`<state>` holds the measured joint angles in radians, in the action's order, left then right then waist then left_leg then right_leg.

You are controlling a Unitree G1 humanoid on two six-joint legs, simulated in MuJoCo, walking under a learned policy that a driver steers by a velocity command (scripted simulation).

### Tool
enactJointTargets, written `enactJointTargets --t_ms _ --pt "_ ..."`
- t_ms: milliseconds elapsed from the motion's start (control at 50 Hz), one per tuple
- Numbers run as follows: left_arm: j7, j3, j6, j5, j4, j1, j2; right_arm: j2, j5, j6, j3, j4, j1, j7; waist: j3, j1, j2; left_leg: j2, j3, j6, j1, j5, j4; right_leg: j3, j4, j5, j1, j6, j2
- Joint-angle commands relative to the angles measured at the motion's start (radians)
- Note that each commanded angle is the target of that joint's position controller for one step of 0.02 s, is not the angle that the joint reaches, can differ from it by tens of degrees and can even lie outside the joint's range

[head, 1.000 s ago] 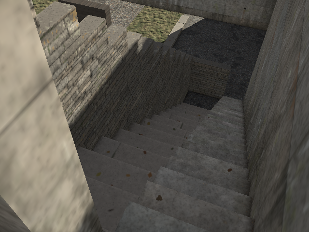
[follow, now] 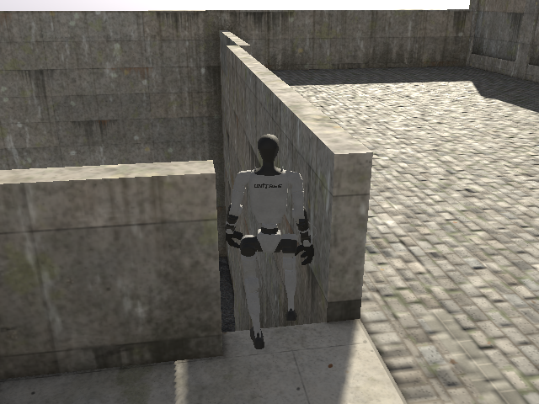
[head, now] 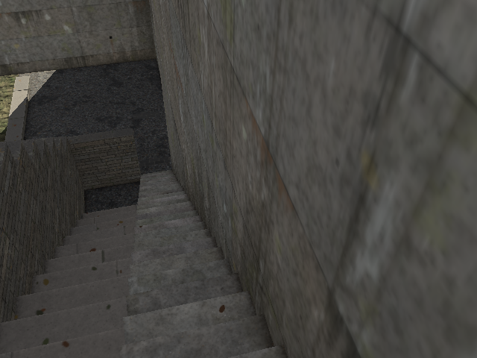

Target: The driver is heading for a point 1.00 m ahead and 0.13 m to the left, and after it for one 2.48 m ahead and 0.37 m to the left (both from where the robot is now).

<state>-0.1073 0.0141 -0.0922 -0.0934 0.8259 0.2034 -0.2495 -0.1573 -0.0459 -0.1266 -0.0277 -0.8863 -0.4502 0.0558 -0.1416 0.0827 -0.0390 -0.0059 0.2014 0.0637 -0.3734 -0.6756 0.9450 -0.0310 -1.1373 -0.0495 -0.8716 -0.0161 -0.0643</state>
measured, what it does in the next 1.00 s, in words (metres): goes down: right foot 0.19 m lower, then left foot 0.20 m lower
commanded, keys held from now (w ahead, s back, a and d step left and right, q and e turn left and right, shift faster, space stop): w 0.56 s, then no key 0.44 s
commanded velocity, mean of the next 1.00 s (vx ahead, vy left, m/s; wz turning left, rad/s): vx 0.37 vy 0.04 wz -0.11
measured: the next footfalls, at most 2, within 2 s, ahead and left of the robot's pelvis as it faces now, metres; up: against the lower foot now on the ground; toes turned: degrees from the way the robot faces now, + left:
right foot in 0.22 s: +0.19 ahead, -0.10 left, -0.19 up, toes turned -8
left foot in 0.70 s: +0.38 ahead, +0.22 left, -0.39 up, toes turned +1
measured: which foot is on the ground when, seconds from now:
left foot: down 0.00-0.22, up 0.24-0.68, down 0.70-1.00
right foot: up 0.00-0.20, down 0.22-0.72, up 0.74-1.00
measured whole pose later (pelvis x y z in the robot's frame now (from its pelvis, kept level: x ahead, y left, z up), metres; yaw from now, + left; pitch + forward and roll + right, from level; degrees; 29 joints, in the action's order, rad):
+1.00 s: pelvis +0.34 +0.13 -0.33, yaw -2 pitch -3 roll -1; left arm 0.09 0.01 0.13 -0.01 0.91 0.14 -0.22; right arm -0.17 -0.02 -0.08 -0.04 -1.07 -0.31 -0.01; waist 0.01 0.00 -0.02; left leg -0.01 0.06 0.05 -0.18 -0.29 0.53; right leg -0.03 -1.03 0.16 -0.59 0.02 0.03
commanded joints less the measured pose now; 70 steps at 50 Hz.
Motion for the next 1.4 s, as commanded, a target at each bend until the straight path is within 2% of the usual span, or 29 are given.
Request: enactJointTargets --t_ms 20,160,200,220,240,260,280,300,320,360,420,500,560,580,620,660,680,700,720,740,760,820,860,940,1020,1060,1100,1200,1400 --pt "-0.008 -0.009 -0.015 0.012 -0.070 -0.074 -0.022 -0.109 -0.001 -0.029 0.025 0.087 0.002 0.020 0.071 0.008 0.054 0.121 -0.193 0.051 0.062 0.637 -0.094 -0.011 0.343 -0.367 0.030 -0.001 0.011" --pt "0.018 -0.014 0.023 0.033 -0.071 0.032 -0.055 -0.182 -0.012 0.060 0.043 0.148 0.157 -0.076 0.163 -0.067 0.062 0.254 -0.364 0.124 0.069 0.572 0.126 0.067 0.835 -0.150 0.436 -0.007 -0.015" --pt "0.059 0.043 0.009 0.037 -0.001 0.197 -0.120 -0.224 -0.041 0.079 0.058 0.066 0.023 -0.110 0.108 -0.090 -0.052 0.142 -0.236 0.061 0.102 0.720 0.460 0.236 1.041 -0.324 0.738 -0.062 0.084" --pt "0.071 0.073 0.011 -0.002 0.031 0.357 -0.160 -0.146 -0.093 0.074 0.043 0.006 -0.095 -0.139 0.048 -0.113 -0.160 0.068 -0.227 -0.013 -0.105 0.275 0.802 0.099 0.941 -0.467 1.042 -0.188 -0.023" --pt "0.056 0.080 0.031 -0.040 0.047 0.518 -0.182 -0.046 -0.081 0.073 0.036 -0.020 -0.160 -0.168 -0.126 -0.134 -0.188 -0.055 -0.228 -0.064 -0.537 -0.190 1.266 -0.066 0.438 -1.076 1.452 -0.397 -0.157" --pt "0.038 0.077 0.014 -0.023 0.066 0.522 -0.141 -0.064 -0.053 0.061 0.020 0.067 -0.072 -0.181 -0.184 -0.158 -0.068 -0.009 -0.291 -0.086 -0.736 -0.110 1.248 -0.224 0.457 -0.866 1.469 -0.432 -0.261" --pt "0.085 0.102 0.059 0.098 0.031 0.333 -0.204 -0.185 0.049 0.129 0.070 0.135 0.067 -0.094 -0.127 -0.162 0.146 0.000 -0.289 -0.014 -0.864 -0.047 1.142 -0.348 0.564 -0.469 1.443 -0.414 -0.466" --pt "0.116 0.096 0.051 0.114 0.042 0.331 -0.191 -0.170 -0.015 0.164 0.059 0.163 0.177 -0.070 -0.017 -0.159 0.164 0.026 -0.313 -0.009 -0.870 -0.046 1.092 -0.415 0.655 -0.043 1.227 -0.400 -0.490" --pt "0.130 0.055 0.041 0.109 0.008 0.216 -0.111 -0.222 -0.034 0.173 0.069 0.177 0.221 -0.073 0.133 -0.090 0.257 0.064 -0.423 -0.015 -0.700 0.266 0.705 -0.308 0.742 0.159 0.901 -0.284 -0.414" --pt "0.165 0.031 -0.003 0.109 0.025 0.175 -0.095 -0.159 -0.044 0.218 0.051 0.161 0.255 -0.083 0.290 -0.063 0.142 0.042 -0.420 -0.051 -0.473 0.526 0.449 -0.189 0.771 0.031 0.489 -0.200 -0.343" --pt "0.174 0.039 -0.029 0.125 0.085 0.200 -0.137 -0.088 -0.045 0.246 0.028 0.088 0.115 -0.077 0.196 -0.016 0.020 0.015 -0.324 -0.082 -0.137 0.739 0.236 -0.078 0.662 -0.167 0.384 -0.190 -0.257" --pt "0.200 0.047 -0.038 0.157 0.132 0.291 -0.059 -0.116 -0.014 0.201 0.046 0.167 0.344 -0.123 0.213 -0.109 -0.061 0.016 -0.403 -0.060 -0.239 1.377 -0.138 -0.049 0.493 0.365 0.474 -0.094 -0.162" --pt "0.218 0.048 0.005 0.120 0.133 0.270 -0.075 -0.096 0.002 0.206 0.034 0.211 0.441 -0.124 0.249 -0.166 -0.071 0.016 -0.333 -0.076 -0.121 1.315 -0.306 -0.004 0.375 0.480 0.397 -0.086 -0.149" --pt "0.135 -0.001 -0.027 -0.092 0.126 0.383 0.016 -0.167 -0.028 0.158 0.035 0.120 0.289 -0.153 0.359 -0.180 -0.136 0.117 -0.258 -0.045 -0.165 1.203 -0.388 -0.068 0.398 0.781 0.351 -0.096 -0.185" --pt "0.106 0.010 -0.014 -0.058 0.128 0.448 -0.026 -0.144 -0.014 0.123 0.030 0.112 0.368 -0.142 0.365 -0.228 -0.106 0.120 -0.266 -0.055 -0.051 1.126 -0.468 -0.173 0.361 0.798 0.289 -0.121 -0.219" --pt "0.082 0.023 0.009 -0.062 0.103 0.357 -0.137 -0.156 0.005 0.113 0.050 0.047 0.230 -0.129 0.280 -0.115 -0.024 0.057 -0.211 -0.057 0.258 1.147 -0.489 -0.113 0.192 0.752 0.230 -0.057 -0.183" --pt "0.168 0.071 0.087 0.118 0.091 0.277 -0.180 -0.071 0.035 0.120 0.030 0.055 0.256 -0.110 0.308 -0.164 -0.095 0.098 -0.254 -0.025 0.238 1.144 -0.776 0.064 0.041 0.313 0.357 -0.111 -0.077" --pt "0.201 0.072 0.127 0.117 0.095 0.298 -0.186 -0.101 0.015 0.116 0.049 -0.009 0.111 -0.102 0.233 -0.120 -0.030 0.075 -0.208 -0.026 0.395 1.127 -0.779 0.059 -0.162 0.246 0.344 -0.118 -0.043" --pt "0.195 0.072 0.130 0.121 0.094 0.387 -0.140 -0.213 -0.005 0.105 0.091 -0.104 -0.096 -0.096 0.120 -0.078 0.234 0.154 -0.224 -0.032 0.656 1.561 -0.645 0.115 -0.496 0.644 0.174 -0.108 0.047" --pt "0.185 0.060 0.129 0.131 0.062 0.405 -0.068 -0.296 0.030 0.090 0.098 -0.117 -0.188 -0.104 -0.070 -0.074 0.437 0.304 -0.302 0.044 1.013 2.220 -0.200 0.115 -0.993 1.118 -0.176 -0.055 0.125" --pt "0.210 0.027 0.121 0.138 0.058 0.351 -0.029 -0.281 0.069 0.088 0.096 -0.092 -0.153 -0.084 -0.120 -0.048 0.474 0.352 -0.298 0.020 1.008 2.261 -0.168 0.076 -1.084 1.096 -0.307 -0.053 0.089" --pt "0.238 0.012 0.147 0.140 0.046 0.188 -0.039 -0.188 -0.009 0.079 0.069 -0.039 0.044 -0.047 -0.079 -0.058 0.172 0.446 -0.485 0.203 0.521 1.320 -0.455 -0.063 -0.775 0.664 -0.103 -0.004 0.024" --pt "0.246 0.013 0.215 0.105 0.089 0.206 -0.024 -0.149 -0.027 0.070 0.044 -0.051 0.170 -0.058 0.063 -0.127 0.179 0.391 -0.414 0.206 0.239 1.364 -0.508 0.020 -0.702 0.651 0.039 -0.003 0.075" --pt "0.206 0.008 0.226 0.079 0.106 0.166 0.012 -0.069 0.032 0.016 -0.012 -0.092 0.280 -0.059 0.136 -0.210 0.126 0.230 -0.271 0.086 0.011 1.107 -0.536 -0.070 0.079 0.059 0.336 0.050 0.043" --pt "0.175 -0.008 0.248 0.076 0.180 0.199 0.007 -0.190 0.029 0.035 0.005 -0.126 0.294 -0.073 0.099 -0.215 0.245 0.223 -0.279 0.066 -0.228 0.934 -0.617 0.057 0.143 0.057 0.890 -0.003 0.115" --pt "0.160 -0.016 0.223 0.076 0.123 0.103 -0.010 -0.158 0.032 0.074 0.007 -0.113 0.296 -0.073 0.297 -0.216 0.180 0.152 -0.304 0.016 -0.139 0.380 -0.623 -0.011 0.723 0.336 0.712 0.000 0.083" --pt "0.177 -0.040 0.173 0.055 0.151 0.106 -0.037 -0.121 0.043 0.080 0.011 -0.162 0.057 -0.061 0.260 -0.064 -0.058 0.114 -0.354 -0.018 -0.122 0.291 -0.617 -0.227 0.718 -0.202 0.931 -0.030 -0.154" --pt "0.166 -0.045 0.136 0.110 0.175 -0.004 -0.030 -0.129 0.011 0.158 0.026 -0.145 0.200 -0.074 0.228 -0.051 -0.071 0.071 -0.303 -0.029 0.359 0.508 -0.705 -0.137 0.848 0.298 0.527 -0.030 -0.041" --pt "0.175 -0.064 0.135 0.109 0.205 0.015 -0.004 -0.111 0.017 0.150 0.024 -0.127 0.248 -0.055 0.152 -0.075 0.027 0.080 -0.322 -0.036 0.349 0.591 -0.758 -0.118 0.828 0.161 0.668 -0.024 -0.058"
Over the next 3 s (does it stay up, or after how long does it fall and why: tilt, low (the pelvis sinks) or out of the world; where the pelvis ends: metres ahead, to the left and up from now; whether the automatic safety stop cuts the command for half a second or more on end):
stays up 0.88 0.11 -0.72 its command is cut before an obstacle after 2.5 s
